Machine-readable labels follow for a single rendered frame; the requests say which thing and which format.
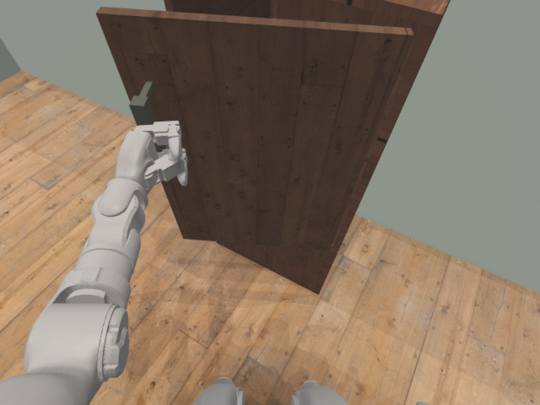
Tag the robot left upper arm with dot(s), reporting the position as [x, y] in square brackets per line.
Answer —
[75, 348]

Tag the robot left forearm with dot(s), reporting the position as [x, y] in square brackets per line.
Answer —
[103, 272]

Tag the robot left shin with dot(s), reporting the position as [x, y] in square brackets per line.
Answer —
[225, 380]

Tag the cupboard door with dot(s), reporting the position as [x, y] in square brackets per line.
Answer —
[276, 115]

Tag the left robot hand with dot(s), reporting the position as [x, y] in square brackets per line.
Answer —
[139, 161]

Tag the handle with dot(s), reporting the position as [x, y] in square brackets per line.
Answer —
[142, 110]

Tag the right robot thigh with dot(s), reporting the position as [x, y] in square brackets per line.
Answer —
[317, 395]

